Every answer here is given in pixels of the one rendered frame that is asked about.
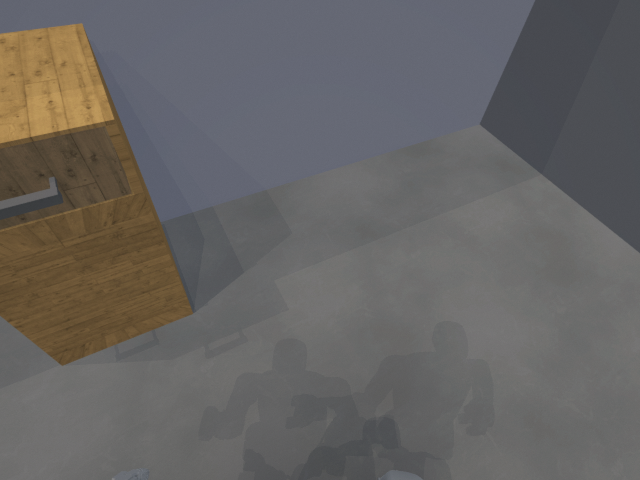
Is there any cabinet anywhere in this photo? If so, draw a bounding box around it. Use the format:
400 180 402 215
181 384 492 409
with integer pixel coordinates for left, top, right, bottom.
0 23 193 366

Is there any drawer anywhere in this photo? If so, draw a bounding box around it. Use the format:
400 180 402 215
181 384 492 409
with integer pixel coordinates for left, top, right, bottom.
0 126 132 230

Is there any handle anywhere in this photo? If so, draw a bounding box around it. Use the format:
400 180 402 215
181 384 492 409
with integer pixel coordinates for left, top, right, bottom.
0 177 63 220

